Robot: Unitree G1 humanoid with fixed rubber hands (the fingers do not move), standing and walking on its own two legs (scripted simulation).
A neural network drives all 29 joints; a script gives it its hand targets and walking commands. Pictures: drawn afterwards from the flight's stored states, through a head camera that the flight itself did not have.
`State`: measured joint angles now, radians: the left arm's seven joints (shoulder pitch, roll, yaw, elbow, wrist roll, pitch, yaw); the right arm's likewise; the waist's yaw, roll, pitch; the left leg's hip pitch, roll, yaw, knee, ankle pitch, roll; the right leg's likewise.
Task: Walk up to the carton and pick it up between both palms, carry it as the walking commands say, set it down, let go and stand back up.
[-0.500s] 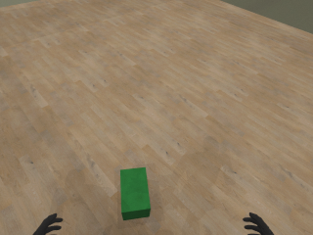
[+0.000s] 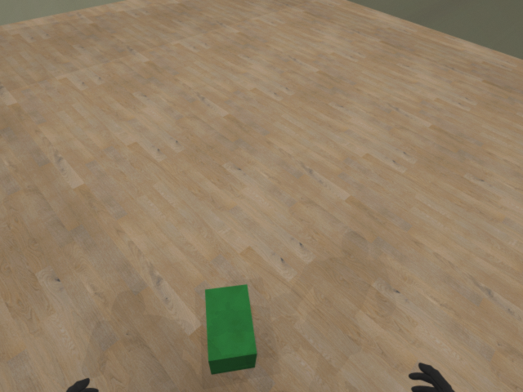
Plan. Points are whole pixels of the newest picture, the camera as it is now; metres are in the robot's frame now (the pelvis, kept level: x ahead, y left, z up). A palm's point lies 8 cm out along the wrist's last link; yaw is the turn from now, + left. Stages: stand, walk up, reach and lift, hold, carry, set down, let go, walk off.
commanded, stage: stand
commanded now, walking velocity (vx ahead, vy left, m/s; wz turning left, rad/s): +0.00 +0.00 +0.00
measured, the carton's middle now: (229, 328) +0.46 +0.07 -0.69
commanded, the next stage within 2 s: none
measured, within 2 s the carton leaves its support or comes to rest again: neither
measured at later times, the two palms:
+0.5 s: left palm out of the picture +0.07 +0.30 -0.11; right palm out of the picture +0.08 -0.31 -0.09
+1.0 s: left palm out of the picture +0.06 +0.30 -0.11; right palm out of the picture +0.08 -0.31 -0.09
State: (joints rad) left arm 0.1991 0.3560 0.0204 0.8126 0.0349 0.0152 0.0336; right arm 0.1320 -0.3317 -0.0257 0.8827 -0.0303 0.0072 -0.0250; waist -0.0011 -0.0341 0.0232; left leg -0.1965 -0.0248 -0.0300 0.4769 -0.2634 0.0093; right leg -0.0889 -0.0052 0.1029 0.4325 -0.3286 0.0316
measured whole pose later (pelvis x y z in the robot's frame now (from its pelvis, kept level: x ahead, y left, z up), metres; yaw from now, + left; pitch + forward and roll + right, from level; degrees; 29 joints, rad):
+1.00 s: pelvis -0.02 +0.00 +0.01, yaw +1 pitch -2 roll +0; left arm 0.16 0.39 0.01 0.99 0.02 0.00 0.02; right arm 0.11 -0.38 -0.01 1.03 -0.02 0.00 -0.01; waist 0.00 -0.02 0.04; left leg -0.16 -0.02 -0.05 0.40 -0.19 0.00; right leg -0.05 0.00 0.09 0.35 -0.26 0.03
